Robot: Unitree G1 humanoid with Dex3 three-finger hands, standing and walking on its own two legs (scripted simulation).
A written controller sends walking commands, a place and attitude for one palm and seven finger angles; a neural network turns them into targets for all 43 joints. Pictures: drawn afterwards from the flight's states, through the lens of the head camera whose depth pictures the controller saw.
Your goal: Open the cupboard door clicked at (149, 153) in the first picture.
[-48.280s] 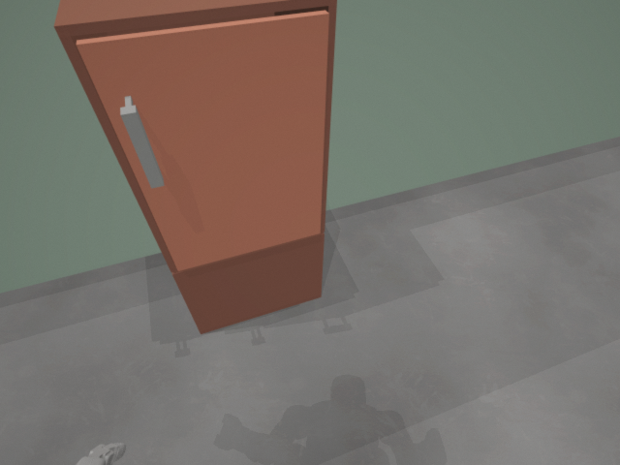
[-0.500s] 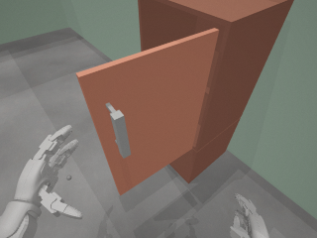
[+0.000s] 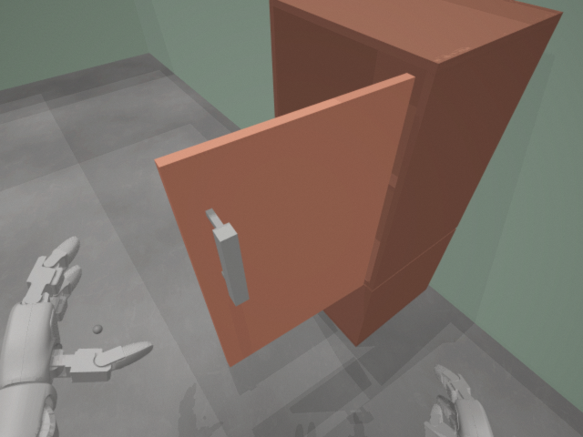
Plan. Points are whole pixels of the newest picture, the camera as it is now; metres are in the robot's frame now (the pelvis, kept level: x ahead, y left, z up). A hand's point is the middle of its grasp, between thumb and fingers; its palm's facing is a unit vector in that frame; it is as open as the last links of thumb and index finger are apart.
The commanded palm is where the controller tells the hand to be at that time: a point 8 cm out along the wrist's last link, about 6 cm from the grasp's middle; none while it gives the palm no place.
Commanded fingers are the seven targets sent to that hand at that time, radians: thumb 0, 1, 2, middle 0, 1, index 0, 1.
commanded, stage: draw the hand back to the body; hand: left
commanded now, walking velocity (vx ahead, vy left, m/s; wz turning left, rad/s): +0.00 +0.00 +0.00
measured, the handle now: (226, 258) +0.34 +0.14 +0.06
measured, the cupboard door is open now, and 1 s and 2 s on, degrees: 86 86 86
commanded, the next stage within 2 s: step back with the hand held close in 0.80 s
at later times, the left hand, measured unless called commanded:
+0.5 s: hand (96, 272) +0.24 +0.25 +0.16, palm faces +0.45 -0.79 -0.42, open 8.3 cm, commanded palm +0.19 +0.28 +0.17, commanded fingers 0.00 0.90 0.90 -0.20 -0.30 -0.20 -0.30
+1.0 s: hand (88, 285) +0.22 +0.25 +0.16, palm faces +0.43 -0.80 -0.41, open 7.4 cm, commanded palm +0.16 +0.28 +0.18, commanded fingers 0.00 0.90 0.90 -0.20 -0.30 -0.20 -0.30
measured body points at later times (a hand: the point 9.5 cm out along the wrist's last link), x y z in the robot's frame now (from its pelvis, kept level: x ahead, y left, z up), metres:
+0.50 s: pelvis +0.04 -0.02 +0.01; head +0.03 -0.05 +0.46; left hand +0.21 +0.29 +0.18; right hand +0.23 -0.24 -0.08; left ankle +0.02 +0.12 -0.73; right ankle -0.04 -0.13 -0.73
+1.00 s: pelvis +0.02 -0.02 +0.01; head +0.01 -0.04 +0.46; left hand +0.19 +0.29 +0.18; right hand +0.20 -0.25 -0.08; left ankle +0.02 +0.12 -0.73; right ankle -0.04 -0.13 -0.73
